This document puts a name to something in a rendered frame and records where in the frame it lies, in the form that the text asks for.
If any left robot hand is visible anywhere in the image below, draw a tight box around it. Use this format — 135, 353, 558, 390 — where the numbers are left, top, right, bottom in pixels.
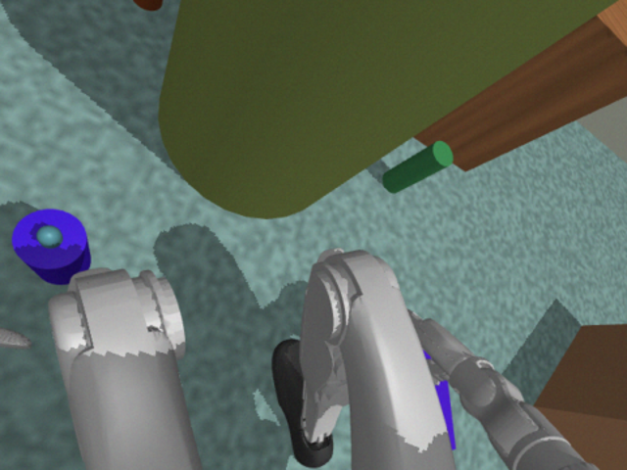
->
0, 327, 32, 349

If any right robot hand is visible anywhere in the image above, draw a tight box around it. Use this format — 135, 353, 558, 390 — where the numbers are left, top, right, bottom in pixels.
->
408, 309, 476, 386

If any right robot arm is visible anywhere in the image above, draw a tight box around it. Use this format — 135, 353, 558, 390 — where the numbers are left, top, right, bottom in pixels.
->
449, 356, 600, 470

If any right robot foot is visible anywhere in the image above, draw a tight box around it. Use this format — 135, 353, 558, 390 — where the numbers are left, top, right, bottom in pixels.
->
271, 339, 333, 468

